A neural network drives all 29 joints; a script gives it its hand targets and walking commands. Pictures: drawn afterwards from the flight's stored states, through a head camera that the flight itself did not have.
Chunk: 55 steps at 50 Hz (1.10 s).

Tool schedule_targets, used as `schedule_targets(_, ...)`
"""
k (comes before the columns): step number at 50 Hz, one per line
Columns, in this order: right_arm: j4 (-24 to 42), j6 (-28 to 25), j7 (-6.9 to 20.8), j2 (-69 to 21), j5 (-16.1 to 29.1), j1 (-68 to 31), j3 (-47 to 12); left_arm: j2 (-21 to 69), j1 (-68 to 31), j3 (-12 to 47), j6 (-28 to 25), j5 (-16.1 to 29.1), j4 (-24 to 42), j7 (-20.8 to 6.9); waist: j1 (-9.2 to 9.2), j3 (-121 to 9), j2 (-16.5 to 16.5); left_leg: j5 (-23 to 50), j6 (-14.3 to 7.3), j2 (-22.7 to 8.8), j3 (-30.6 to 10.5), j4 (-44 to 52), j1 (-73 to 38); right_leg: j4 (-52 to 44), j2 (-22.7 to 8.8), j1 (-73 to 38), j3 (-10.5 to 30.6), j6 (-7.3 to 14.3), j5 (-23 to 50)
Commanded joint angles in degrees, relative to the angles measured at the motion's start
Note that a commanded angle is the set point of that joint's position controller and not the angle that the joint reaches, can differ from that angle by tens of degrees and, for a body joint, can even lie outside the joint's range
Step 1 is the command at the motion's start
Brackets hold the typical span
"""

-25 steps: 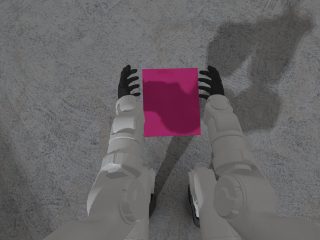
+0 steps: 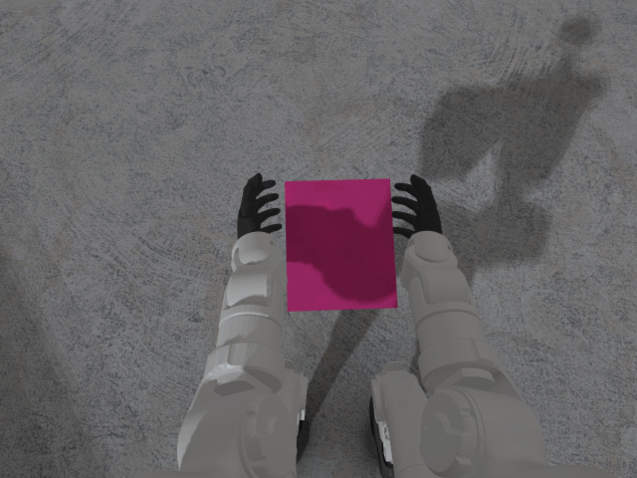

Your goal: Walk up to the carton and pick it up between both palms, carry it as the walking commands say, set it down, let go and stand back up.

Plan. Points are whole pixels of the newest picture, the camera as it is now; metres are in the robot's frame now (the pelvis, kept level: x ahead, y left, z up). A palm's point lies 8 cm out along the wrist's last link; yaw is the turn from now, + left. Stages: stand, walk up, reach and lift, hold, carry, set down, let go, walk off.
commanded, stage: reach and lift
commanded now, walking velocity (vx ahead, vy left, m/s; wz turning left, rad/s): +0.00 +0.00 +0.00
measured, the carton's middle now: (335, 250) +0.41 +0.01 -0.13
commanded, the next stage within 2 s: none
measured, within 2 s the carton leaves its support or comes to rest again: neither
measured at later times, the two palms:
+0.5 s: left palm (239, 223) +0.38 +0.12 +0.05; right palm (442, 224) +0.38 -0.11 +0.04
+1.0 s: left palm (218, 200) +0.37 +0.12 +0.12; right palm (469, 201) +0.37 -0.11 +0.12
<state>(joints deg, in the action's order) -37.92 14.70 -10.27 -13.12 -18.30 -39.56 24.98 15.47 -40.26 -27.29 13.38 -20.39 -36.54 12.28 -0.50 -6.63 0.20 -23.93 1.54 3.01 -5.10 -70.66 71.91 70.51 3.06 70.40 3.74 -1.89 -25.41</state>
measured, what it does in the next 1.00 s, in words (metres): rises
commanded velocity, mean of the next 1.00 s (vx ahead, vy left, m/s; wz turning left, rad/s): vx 0.00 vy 0.00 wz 0.00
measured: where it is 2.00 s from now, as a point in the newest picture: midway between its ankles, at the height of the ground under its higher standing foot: (337, 449)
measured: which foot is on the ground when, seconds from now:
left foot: down 0.00-1.00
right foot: down 0.00-1.00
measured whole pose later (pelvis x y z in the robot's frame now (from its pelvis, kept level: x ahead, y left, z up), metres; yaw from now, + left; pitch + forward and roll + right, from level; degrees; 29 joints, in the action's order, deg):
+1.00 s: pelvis +0.02 +0.00 +0.11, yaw +0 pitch +2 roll +0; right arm -36.2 22.4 -7.9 -14.2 -20.0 -30.8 21.3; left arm 14.4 -31.0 -23.0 21.5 -20.8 -35.3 9.4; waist 0.0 2.7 -0.6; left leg -12.0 0.6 2.1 -4.7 -33.1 22.9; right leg 33.7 1.1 22.1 5.4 -1.4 -13.5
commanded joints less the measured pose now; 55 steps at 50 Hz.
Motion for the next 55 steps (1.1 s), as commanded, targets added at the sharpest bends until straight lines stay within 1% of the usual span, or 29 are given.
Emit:
schedule_targets(1, -4.1, -2.3, 15.9, -57.2, 6.4, -34.5, -31.4, 59.2, -27.8, 31.6, 0.3, 6.0, -11.1, -16.9, 0.2, -39.0, -0.1, 11.1, -1.0, 7.1, 2.4, 10.2, -27.1, -11.0, 7.2, -20.1, -2.1, 1.4, 11.0)
schedule_targets(16, -2.4, -2.7, 15.9, -57.1, 5.1, -28.5, -32.6, 59.4, -21.1, 32.0, -0.3, 4.7, -9.9, -17.4, -0.02, -33.2, -0.1, 15.3, -1.4, 6.1, 1.4, 20.3, -37.9, -21.4, 5.7, -31.1, -0.4, 1.4, 14.9)
schedule_targets(31, -2.7, -1.0, 16.9, -57.7, 3.9, -25.1, -30.3, 60.7, -17.3, 30.1, 1.5, 3.9, -9.0, -17.9, 0.23, -25.2, -0.1, 17.5, -1.5, 4.6, 0.6, 32.1, -50.8, -32.9, 4.3, -42.7, 0.4, 2.0, 16.5)
schedule_targets(43, -1.4, 2.6, 17.3, -57.3, 5.7, -24.3, -30.6, 62.1, -16.2, 31.3, 5.3, 6.2, -6.9, -18.0, 0.53, -19.5, 0.3, 19.0, -1.2, 3.4, -0.1, 39.7, -61.0, -39.7, 3.2, -51.9, 0.8, 2.3, 17.6)
schedule_targets(55, 0.7, 9.0, 17.5, -58.3, 9.6, -23.5, -33.1, 62.6, -15.9, 32.8, 11.6, 10.2, -4.4, -18.0, 0.29, -14.8, 0.4, 19.8, -1.0, 2.3, -0.1, 43.4, -66.7, -43.8, 2.0, -59.3, 1.1, 2.4, 18.3)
